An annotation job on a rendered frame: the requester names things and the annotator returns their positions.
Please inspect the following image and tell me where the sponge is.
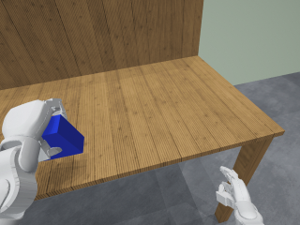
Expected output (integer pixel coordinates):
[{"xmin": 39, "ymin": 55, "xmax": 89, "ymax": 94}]
[{"xmin": 41, "ymin": 114, "xmax": 84, "ymax": 161}]

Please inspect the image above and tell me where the table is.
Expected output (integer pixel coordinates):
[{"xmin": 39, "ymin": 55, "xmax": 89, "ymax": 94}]
[{"xmin": 0, "ymin": 0, "xmax": 285, "ymax": 223}]

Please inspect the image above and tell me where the right robot hand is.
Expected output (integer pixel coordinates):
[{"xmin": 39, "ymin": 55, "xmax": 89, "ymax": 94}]
[{"xmin": 216, "ymin": 166, "xmax": 251, "ymax": 209}]

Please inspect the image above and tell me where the left robot forearm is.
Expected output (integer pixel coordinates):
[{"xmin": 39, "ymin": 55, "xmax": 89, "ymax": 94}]
[{"xmin": 0, "ymin": 136, "xmax": 41, "ymax": 225}]

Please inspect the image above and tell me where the right robot forearm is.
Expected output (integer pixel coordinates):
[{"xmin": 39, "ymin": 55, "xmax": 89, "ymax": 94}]
[{"xmin": 233, "ymin": 201, "xmax": 264, "ymax": 225}]

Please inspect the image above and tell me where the left robot hand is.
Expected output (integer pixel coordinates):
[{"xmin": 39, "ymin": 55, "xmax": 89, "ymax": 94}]
[{"xmin": 2, "ymin": 98, "xmax": 68, "ymax": 162}]

